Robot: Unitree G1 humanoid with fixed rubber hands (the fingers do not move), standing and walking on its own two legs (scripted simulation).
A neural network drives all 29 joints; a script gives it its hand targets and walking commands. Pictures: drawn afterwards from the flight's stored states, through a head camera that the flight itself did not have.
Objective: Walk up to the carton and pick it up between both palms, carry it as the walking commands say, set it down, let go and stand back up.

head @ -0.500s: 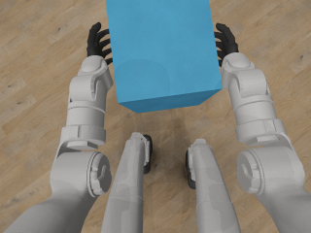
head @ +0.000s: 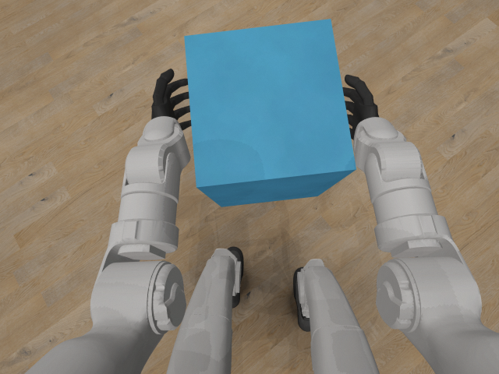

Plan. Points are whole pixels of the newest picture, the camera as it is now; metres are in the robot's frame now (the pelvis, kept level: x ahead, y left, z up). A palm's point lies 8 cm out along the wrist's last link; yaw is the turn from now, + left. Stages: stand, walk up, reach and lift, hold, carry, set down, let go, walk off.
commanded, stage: reach and lift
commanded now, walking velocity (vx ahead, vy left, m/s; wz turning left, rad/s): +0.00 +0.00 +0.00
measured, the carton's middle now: (264, 132) +0.47 +0.04 -0.06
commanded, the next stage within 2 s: none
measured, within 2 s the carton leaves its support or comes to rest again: neither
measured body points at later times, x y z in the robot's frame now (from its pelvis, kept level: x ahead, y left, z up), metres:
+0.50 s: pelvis +0.08 +0.00 +0.05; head +0.06 -0.01 +0.50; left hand +0.43 +0.19 +0.11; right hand +0.46 -0.11 +0.09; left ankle +0.19 +0.13 -0.66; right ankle +0.13 -0.13 -0.66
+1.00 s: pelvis +0.11 +0.00 +0.06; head +0.06 -0.01 +0.51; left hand +0.44 +0.16 +0.11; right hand +0.45 -0.14 +0.10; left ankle +0.19 +0.13 -0.66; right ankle +0.13 -0.13 -0.66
